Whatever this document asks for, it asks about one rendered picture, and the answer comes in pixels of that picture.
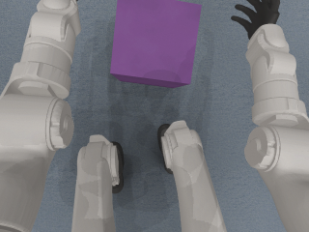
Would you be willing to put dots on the left robot shin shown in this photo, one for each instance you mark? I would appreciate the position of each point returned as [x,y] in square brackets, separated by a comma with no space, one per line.
[82,151]

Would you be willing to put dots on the left robot upper arm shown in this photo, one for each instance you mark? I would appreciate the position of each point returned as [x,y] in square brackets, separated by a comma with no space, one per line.
[32,129]

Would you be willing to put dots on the right robot shin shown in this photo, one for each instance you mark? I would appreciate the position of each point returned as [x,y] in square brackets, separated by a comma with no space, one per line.
[182,124]

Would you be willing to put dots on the robot left forearm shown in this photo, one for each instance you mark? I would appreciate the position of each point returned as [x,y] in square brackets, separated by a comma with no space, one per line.
[44,67]

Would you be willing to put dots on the carton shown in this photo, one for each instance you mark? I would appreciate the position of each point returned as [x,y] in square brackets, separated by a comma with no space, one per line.
[154,42]

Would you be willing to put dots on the right robot hand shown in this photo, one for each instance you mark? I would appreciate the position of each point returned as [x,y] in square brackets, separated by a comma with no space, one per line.
[266,13]

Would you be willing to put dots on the robot right forearm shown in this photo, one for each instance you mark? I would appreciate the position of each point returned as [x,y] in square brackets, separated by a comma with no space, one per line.
[274,83]

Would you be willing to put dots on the right robot upper arm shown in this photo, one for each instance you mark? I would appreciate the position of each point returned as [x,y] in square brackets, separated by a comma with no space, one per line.
[281,156]

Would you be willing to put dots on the robot shin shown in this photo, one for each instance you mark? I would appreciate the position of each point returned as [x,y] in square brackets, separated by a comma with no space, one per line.
[82,151]
[182,124]

